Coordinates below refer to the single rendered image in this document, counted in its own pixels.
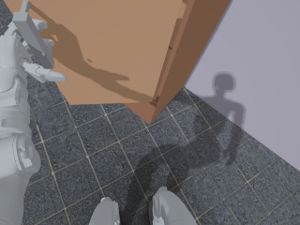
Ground handle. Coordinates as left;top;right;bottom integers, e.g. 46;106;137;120
12;0;54;69

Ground robot right thigh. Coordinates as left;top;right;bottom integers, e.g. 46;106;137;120
152;190;198;225

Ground left robot hand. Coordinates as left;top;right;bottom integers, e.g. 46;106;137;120
0;19;67;83

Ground cupboard door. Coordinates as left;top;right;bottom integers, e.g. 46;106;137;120
4;0;183;105

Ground robot left forearm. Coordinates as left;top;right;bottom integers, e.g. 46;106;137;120
0;67;32;140

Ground robot thigh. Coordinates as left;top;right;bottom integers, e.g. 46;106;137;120
152;190;198;225
89;201;120;225

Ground robot left upper arm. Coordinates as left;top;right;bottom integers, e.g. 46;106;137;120
0;135;41;225

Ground robot left thigh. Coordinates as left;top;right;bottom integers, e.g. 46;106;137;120
89;201;120;225

